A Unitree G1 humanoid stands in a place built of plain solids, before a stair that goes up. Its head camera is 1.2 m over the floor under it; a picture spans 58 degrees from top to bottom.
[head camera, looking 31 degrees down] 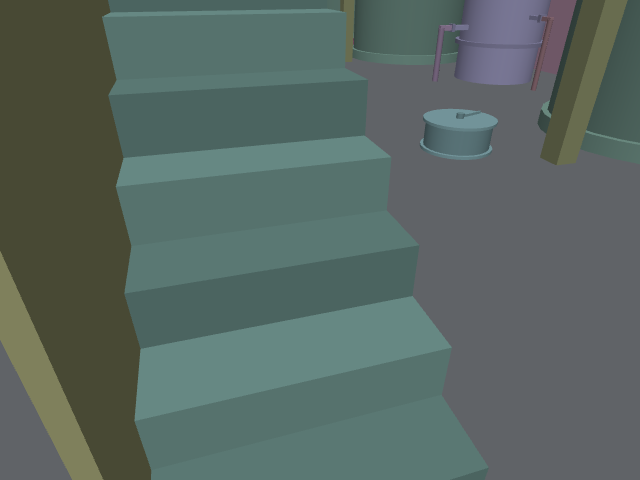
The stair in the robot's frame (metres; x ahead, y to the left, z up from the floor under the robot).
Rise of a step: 0.18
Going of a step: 0.23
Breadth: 0.83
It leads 16 degrees to the left of straight ahead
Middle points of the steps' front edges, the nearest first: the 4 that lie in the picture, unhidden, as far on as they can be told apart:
0.72 0.05 0.37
0.93 0.11 0.55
1.15 0.18 0.74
1.37 0.24 0.92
